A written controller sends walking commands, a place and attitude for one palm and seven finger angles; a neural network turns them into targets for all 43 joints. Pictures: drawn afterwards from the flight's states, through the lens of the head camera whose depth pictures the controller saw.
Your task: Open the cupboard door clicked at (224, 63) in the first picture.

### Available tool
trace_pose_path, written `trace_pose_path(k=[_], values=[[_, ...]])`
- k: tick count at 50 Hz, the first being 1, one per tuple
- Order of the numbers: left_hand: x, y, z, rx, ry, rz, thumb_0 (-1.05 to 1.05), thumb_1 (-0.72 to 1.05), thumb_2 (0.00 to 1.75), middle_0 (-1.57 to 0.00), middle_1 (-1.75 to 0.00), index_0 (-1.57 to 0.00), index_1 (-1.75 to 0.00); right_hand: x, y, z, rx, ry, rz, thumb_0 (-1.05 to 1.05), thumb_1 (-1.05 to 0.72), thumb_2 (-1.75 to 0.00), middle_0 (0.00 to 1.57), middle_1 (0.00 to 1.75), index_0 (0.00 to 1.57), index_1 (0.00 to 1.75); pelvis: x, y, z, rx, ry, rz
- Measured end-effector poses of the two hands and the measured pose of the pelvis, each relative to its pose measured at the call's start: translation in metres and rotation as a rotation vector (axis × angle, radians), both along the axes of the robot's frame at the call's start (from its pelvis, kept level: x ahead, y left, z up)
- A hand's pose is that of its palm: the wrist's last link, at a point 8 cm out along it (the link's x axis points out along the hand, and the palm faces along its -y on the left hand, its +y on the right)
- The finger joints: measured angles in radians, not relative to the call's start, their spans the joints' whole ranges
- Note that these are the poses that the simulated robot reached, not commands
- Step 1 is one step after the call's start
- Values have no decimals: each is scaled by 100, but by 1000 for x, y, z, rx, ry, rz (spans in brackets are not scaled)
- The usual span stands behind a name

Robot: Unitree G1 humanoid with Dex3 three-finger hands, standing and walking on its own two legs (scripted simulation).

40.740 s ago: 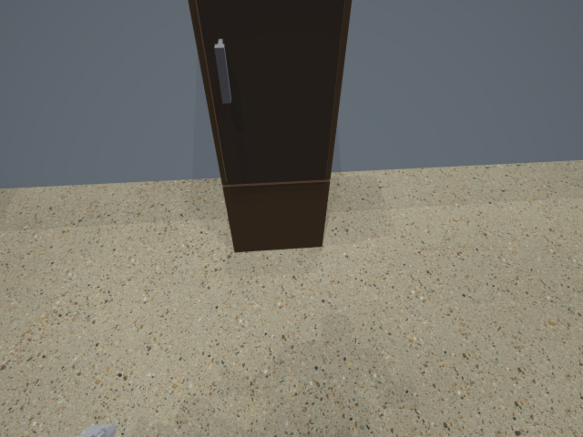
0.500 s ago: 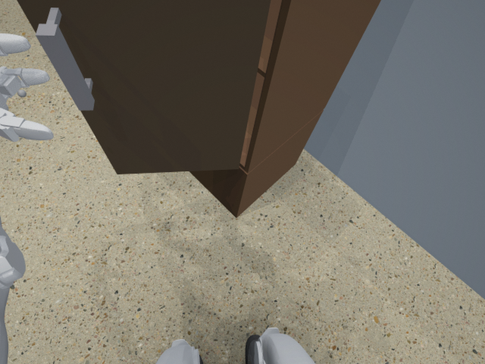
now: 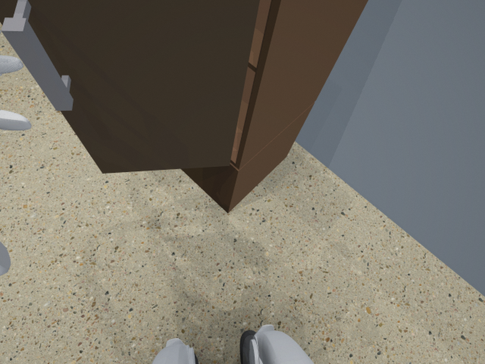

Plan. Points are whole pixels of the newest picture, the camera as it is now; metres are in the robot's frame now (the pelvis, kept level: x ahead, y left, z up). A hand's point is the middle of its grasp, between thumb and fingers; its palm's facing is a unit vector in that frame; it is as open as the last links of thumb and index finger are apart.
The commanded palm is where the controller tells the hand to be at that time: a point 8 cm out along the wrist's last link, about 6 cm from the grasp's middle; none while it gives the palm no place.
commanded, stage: move the hooked fingers beside the handle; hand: left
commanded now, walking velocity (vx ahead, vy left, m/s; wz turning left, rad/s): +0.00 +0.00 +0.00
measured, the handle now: (45, 60) +0.55 +0.24 +0.10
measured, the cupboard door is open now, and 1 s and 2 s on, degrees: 51 51 51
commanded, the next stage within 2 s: slide the fingers in behind the handle in 0.50 s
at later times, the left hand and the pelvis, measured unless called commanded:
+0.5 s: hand out of the picture +0.49 +0.29 +0.11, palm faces +0.03 -1.00 -0.01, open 14.0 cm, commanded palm +0.48 +0.33 +0.10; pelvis -0.01 +0.00 +0.00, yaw +1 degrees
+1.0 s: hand (20, 83) +0.50 +0.26 +0.11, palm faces +0.02 -1.00 +0.00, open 14.0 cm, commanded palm +0.48 +0.30 +0.10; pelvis -0.01 +0.00 +0.00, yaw +0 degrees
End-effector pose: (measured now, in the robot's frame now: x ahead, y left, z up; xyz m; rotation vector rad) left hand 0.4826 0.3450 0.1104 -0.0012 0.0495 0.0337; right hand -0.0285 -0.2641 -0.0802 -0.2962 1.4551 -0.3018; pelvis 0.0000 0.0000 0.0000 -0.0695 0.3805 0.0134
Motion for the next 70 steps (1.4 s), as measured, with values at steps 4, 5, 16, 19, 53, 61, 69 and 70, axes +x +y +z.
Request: trace_pose_path(k=[4, 5, 16, 19, 53, 61, 69, 70], values=[[-4, 3, 1, 1, -12, 6, -2, -50, 30, -30, -120, -31, -121, 10, -2, -1, -1, -21, 12, 0, -91, -90, 20, 30, 20, 30, 1, 0, 0, -1, -4, 1], [-5, 4, 2, 0, -15, 6, -2, -50, 30, -30, -120, -31, -121, 12, -2, -1, -1, -26, 16, 0, -91, -90, 20, 30, 20, 30, 1, 0, 0, -1, -5, 2], [-13, 2, 3, 3, -19, -10, -2, -50, 30, -30, -120, -30, -120, 29, -3, -4, -5, -63, 52, 0, -91, -90, 20, 30, 20, 30, -2, 1, -1, -3, -16, 16], [-14, 1, 2, -4, -17, -8, -2, -50, 30, -30, -120, -30, -120, 28, -2, -5, -5, -70, 52, 0, -91, -90, 20, 30, 20, 30, -4, 1, -1, -3, -18, 16], [0, -34, -2, 6, -16, -16, -2, -50, 30, -30, -120, -30, -120, -7, 3, -6, 16, -24, -2, 0, -91, -90, 20, 30, 20, 30, -9, 0, -2, 2, -19, 4], [-4, -37, -1, 5, -26, -8, -2, -50, 30, -30, -120, -30, -120, 5, 2, -8, 29, -51, 6, 0, -91, -90, 20, 30, 20, 30, -5, -1, 0, 5, -27, 3], [-9, -47, -3, -9, -18, -17, -2, -50, 30, -30, -120, -30, -120, 20, 0, -10, 37, -76, 33, 0, -91, -90, 20, 30, 20, 30, -5, -3, 1, 8, -39, 14], [-8, -49, -4, -7, -16, -15, -2, -50, 30, -30, -120, -30, -120, 21, -1, -10, 35, -82, 35, 0, -91, -90, 20, 30, 20, 30, -5, -3, 1, 8, -38, 15]])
